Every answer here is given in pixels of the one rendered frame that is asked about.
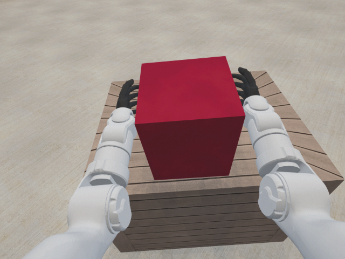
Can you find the robot left upper arm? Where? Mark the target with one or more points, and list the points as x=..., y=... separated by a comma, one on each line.
x=96, y=215

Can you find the robot right upper arm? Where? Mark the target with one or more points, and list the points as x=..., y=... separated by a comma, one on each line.
x=299, y=204

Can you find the carton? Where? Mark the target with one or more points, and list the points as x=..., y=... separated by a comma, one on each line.
x=189, y=117

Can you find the left robot hand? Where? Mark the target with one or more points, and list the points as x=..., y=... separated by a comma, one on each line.
x=125, y=96

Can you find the robot right forearm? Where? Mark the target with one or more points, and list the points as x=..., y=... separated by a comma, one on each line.
x=270, y=140

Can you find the robot left forearm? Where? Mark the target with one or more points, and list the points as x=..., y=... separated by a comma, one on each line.
x=110, y=164

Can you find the right robot hand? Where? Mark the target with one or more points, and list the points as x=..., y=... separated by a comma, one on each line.
x=248, y=86

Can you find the pedestal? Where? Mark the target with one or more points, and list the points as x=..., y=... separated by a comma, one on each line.
x=209, y=211

